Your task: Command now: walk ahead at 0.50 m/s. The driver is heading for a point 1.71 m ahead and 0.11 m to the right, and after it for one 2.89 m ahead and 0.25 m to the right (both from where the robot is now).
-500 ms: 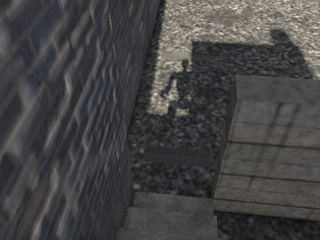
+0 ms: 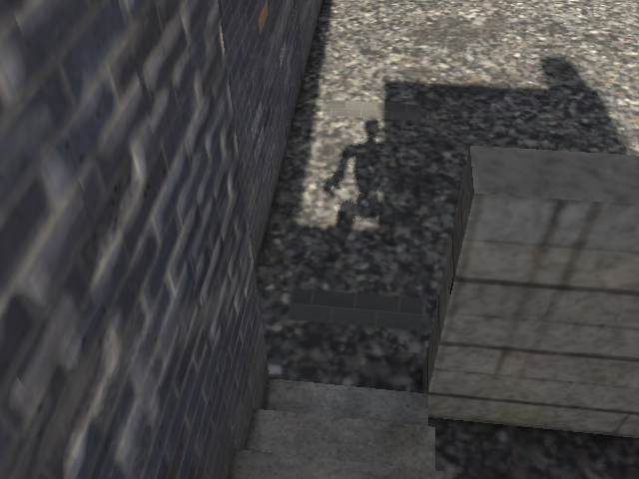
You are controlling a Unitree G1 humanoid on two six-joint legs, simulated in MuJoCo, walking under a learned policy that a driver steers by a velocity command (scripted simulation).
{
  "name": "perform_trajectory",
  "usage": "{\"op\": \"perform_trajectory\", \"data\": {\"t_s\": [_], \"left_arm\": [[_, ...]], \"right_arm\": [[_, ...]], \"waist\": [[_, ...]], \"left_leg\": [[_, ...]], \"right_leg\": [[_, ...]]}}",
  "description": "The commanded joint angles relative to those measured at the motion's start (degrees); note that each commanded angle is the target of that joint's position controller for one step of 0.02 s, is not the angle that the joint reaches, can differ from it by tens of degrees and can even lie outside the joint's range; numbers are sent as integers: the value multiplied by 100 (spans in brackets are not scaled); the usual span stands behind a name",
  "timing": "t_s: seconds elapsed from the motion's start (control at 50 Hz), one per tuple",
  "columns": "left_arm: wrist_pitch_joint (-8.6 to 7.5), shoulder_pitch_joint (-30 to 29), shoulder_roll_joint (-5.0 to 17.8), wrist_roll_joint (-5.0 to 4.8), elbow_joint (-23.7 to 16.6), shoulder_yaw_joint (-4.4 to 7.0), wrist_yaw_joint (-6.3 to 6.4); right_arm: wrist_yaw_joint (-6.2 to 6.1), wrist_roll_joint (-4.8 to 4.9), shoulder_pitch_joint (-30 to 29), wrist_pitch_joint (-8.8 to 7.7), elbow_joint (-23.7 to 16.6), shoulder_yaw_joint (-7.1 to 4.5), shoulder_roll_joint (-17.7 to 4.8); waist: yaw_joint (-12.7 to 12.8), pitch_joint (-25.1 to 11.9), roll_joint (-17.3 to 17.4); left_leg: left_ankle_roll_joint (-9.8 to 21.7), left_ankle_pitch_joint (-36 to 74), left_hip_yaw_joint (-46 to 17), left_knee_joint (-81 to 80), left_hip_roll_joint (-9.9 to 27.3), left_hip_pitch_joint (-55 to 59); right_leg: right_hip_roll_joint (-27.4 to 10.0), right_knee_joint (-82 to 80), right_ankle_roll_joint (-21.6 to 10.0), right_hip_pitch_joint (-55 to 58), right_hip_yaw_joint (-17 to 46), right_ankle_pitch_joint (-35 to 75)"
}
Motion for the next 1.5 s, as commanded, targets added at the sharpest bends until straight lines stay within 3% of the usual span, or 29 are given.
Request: {"op": "perform_trajectory", "data": {"t_s": [0.02, 0.12, 0.3, 0.32, 0.4, 0.42, 0.44, 0.54, 0.56, 0.66, 0.68, 0.7, 0.74, 0.78, 0.86, 0.96, 1.12, 1.5], "left_arm": [[-110, -516, 670, -12, -492, 211, 9], [-119, -451, 756, -39, -413, 239, -15], [-82, -517, 764, -20, -402, 230, -14], [-98, -445, 745, -26, -376, 214, -12], [-94, -471, 788, -13, -328, 214, -12], [-38, -383, 796, 45, -307, 206, -13], [-12, -291, 810, 55, -275, 216, -4], [30, -287, 785, 35, -275, 207, 31], [37, -388, 804, 38, -291, 219, 41], [41, -337, 775, 41, -292, 217, 60], [-8, -429, 760, -10, -305, 221, 64], [-28, -505, 739, -18, -323, 210, 59], [-21, -595, 664, 11, -351, 191, 52], [-36, -345, 711, 44, -218, 195, 7], [-35, 29, 834, 7, 91, 263, -20], [42, 209, 811, -24, 360, 319, -5], [108, 631, 820, -51, 754, 422, 37], [236, 1158, 736, -66, 1218, 517, 182]], "right_arm": [[-25, 6, -262, -66, -432, -202, -800], [-64, -20, -220, -62, -443, -191, -842], [-71, -42, -315, -52, -448, -163, -874], [-93, -71, -342, -48, -466, -138, -839], [-104, -75, -328, -23, -413, -130, -900], [-104, -103, -347, -28, -372, -112, -869], [-111, -101, -277, -34, -328, -115, -892], [-125, -119, -282, -36, -210, -109, -886], [-115, -78, -242, -42, -159, -141, -947], [-109, -79, -210, -77, -98, -162, -910], [-110, -56, -197, -68, -116, -179, -936], [-103, -58, -253, -63, -136, -180, -904], [-79, -49, -303, -38, -175, -170, -835], [-42, -63, -21, -8, -67, -202, -913], [-48, -61, 295, 52, 142, -259, -1030], [-94, -88, 470, 127, 360, -284, -957], [-188, -53, 771, 144, 780, -332, -922], [-228, -6, 1120, 199, 1457, -345, -712]], "waist": [[18, -126, -142], [-14, -309, -198], [-8, -375, -135], [-2, -581, -75], [-31, -444, -106], [-21, -267, -172], [-8, -366, -134], [-2, -414, -74], [-14, -174, -122], [30, -302, -87], [26, -417, -30], [18, -286, -53], [38, -124, -90], [20, -46, -68], [17, -60, -132], [7, 61, -123], [-1, 30, -100], [8, 263, -56]], "left_leg": [[196, 868, 6, -166, -44, -8], [137, 1570, -30, -89, 11, 211], [95, 1767, -20, -98, 47, 308], [58, 1891, -10, -68, 91, 455], [22, 1959, -54, -152, 121, 440], [-5, 2429, -86, -177, 165, 397], [-13, 2553, -86, -174, 174, 495], [-26, 2333, -72, -283, 173, 556], [-11, 2147, -81, -350, 124, 450], [15, 1884, -32, -398, 99, 474], [46, 1303, 8, -399, 45, 476], [63, 1032, 29, -412, 18, 343], [85, 511, 78, -410, -33, 150], [72, 774, -20, -541, 31, 130], [58, 1329, -116, -652, 96, 392], [40, 1238, -70, -724, 69, 397], [52, 1438, -37, -720, 81, 442], [12, 1206, 22, -855, 35, 355]], "right_leg": [[-120, -246, -56, -88, 149, 1456], [-216, -202, -59, 122, 210, 2579], [-238, -237, -10, 233, 207, 2758], [-310, -301, 26, 316, 216, 2988], [-316, -363, 80, 307, 210, 3010], [-341, -391, 164, 210, 254, 3282], [-346, -410, 187, 271, 250, 3320], [-327, -508, 248, 234, 237, 2841], [-260, -489, 240, 88, 240, 2551], [-230, -514, 237, 24, 234, 2110], [-181, -510, 159, 71, 173, 1675], [-161, -505, 139, -29, 163, 1435], [-93, -509, 102, -163, 93, 861], [-187, -621, 75, -121, 210, 1325], [-268, -670, 32, 75, 208, 2141], [-228, -775, 25, 11, 144, 2055], [-214, -812, 36, -6, 126, 2266], [-129, -977, 68, -158, 21, 1968]]}}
